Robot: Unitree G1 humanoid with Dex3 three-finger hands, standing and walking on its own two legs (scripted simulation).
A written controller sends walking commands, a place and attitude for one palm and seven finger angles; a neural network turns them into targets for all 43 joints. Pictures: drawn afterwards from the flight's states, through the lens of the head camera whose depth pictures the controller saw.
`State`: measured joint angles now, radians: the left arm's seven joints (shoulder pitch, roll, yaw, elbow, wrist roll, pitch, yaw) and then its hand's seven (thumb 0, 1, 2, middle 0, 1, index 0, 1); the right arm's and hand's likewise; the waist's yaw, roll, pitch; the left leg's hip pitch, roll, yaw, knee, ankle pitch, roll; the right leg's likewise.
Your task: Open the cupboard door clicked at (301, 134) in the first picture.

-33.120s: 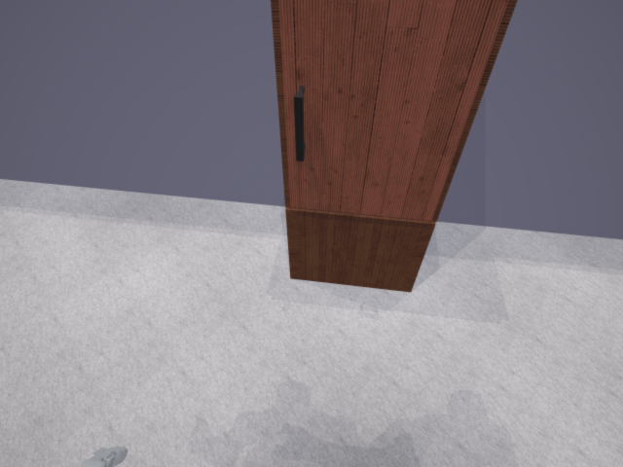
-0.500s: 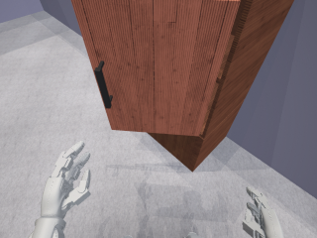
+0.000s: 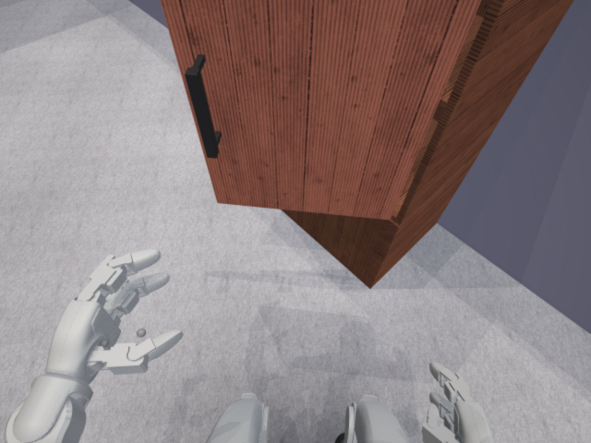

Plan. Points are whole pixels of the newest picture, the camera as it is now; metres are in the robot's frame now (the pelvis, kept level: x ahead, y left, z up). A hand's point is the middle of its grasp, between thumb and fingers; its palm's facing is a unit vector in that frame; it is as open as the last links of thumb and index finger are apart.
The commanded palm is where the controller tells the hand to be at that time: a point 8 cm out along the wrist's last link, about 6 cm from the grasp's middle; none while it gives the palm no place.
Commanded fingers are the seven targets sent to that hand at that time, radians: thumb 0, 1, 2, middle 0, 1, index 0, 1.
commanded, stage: raise the hand with hooked fingers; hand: left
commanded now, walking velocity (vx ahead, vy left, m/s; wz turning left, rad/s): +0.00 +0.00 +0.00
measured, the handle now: (206, 110) +0.62 +0.20 +0.06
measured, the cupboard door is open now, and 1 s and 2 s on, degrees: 40 40 40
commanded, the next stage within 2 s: move the hooked fingers beside the handle in 1.32 s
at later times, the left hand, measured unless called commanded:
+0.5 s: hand (102, 298) +0.27 +0.25 +0.06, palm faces -0.03 -1.00 -0.06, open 13.5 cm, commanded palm +0.25 +0.30 +0.07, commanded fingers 0.00 -0.50 0.30 -0.30 -1.20 -0.30 -1.20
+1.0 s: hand (88, 263) +0.31 +0.27 +0.08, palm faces -0.05 -1.00 -0.04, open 14.0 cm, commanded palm +0.28 +0.32 +0.08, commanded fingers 0.00 -0.50 0.30 -0.30 -1.20 -0.30 -1.20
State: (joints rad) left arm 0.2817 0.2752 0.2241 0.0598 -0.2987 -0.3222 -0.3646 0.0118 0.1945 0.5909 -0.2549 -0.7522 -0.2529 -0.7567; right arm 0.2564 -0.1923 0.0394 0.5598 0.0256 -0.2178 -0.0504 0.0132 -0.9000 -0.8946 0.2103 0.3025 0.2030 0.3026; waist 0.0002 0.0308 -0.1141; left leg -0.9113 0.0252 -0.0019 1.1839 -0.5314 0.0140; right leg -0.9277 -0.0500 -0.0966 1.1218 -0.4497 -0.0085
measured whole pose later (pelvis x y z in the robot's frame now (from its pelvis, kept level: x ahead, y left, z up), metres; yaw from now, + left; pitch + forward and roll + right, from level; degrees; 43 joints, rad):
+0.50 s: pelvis +0.02 +0.00 +0.01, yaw +0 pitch +14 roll -2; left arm 0.15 0.35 0.35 0.22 -0.35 -0.35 -0.48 0.00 -0.38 0.34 -0.30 -1.12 -0.29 -1.13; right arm 0.23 -0.26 0.02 0.52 0.03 -0.24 -0.06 0.01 -0.90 -0.90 0.21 0.30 0.20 0.30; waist 0.00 0.01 -0.11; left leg -0.84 0.03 -0.01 1.12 -0.53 0.02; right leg -0.85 -0.04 -0.10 1.05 -0.45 0.00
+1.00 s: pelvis +0.02 +0.00 +0.02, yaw -1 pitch +15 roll -2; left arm -0.02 0.43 0.46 0.43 -0.39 -0.32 -0.60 -0.01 -0.49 0.30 -0.30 -1.19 -0.30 -1.20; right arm 0.30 -0.29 0.02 0.54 0.03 -0.21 -0.06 0.01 -0.90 -0.89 0.21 0.30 0.20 0.30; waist -0.02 0.02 -0.10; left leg -0.82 0.03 0.01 1.08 -0.51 0.02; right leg -0.84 -0.03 -0.09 1.01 -0.42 0.00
